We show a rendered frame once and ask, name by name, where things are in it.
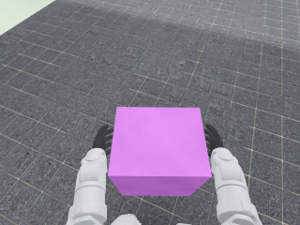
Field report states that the robot left hand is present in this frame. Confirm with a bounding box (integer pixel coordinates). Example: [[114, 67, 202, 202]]
[[92, 124, 114, 156]]

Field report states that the robot left forearm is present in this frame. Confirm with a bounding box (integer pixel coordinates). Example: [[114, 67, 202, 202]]
[[66, 148, 108, 225]]

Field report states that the robot right forearm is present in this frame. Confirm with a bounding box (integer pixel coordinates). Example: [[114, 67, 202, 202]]
[[210, 147, 263, 225]]

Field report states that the left robot thigh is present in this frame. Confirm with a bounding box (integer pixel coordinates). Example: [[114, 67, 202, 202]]
[[111, 215, 142, 225]]

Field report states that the carton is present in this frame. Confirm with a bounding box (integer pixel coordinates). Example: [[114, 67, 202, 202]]
[[108, 107, 212, 197]]

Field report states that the robot right hand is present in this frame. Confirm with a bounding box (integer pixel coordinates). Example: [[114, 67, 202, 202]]
[[203, 124, 224, 157]]

